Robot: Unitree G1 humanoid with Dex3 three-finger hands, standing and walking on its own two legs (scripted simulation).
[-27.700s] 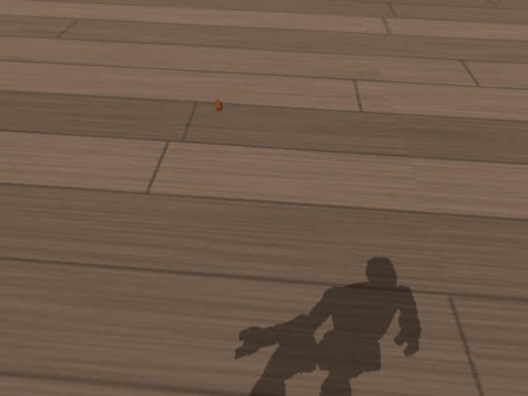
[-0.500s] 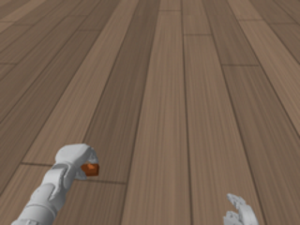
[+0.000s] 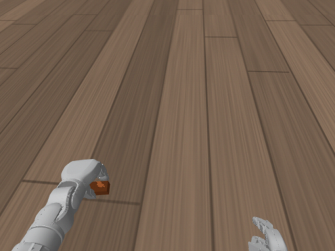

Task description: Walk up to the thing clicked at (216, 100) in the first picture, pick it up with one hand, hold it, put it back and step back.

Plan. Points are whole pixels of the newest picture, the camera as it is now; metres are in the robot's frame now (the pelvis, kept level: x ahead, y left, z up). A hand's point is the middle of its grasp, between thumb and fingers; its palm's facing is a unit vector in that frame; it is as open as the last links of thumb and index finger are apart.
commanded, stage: crouch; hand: left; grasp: from above
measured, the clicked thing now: (91, 188) +0.30 +0.23 -0.08
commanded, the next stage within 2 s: lower in 1.98 s
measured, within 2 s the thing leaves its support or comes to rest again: neither
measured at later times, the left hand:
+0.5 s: hand (93, 201) +0.28 +0.23 -0.12, palm faces -0.45 -0.02 -0.89, open 6.1 cm
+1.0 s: hand (113, 218) +0.30 +0.23 -0.37, palm faces -0.45 +0.01 -0.89, open 6.1 cm
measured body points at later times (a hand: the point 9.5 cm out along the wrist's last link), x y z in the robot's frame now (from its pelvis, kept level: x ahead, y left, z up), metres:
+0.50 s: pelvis -0.01 +0.00 -0.03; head +0.04 +0.00 +0.42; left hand +0.30 +0.23 -0.07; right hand +0.12 -0.26 -0.14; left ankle -0.01 +0.12 -0.74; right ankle +0.03 -0.11 -0.74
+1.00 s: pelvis -0.07 +0.01 -0.23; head +0.09 +0.02 +0.19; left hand +0.32 +0.23 -0.32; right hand +0.01 -0.26 -0.37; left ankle -0.01 +0.12 -0.74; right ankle +0.03 -0.11 -0.74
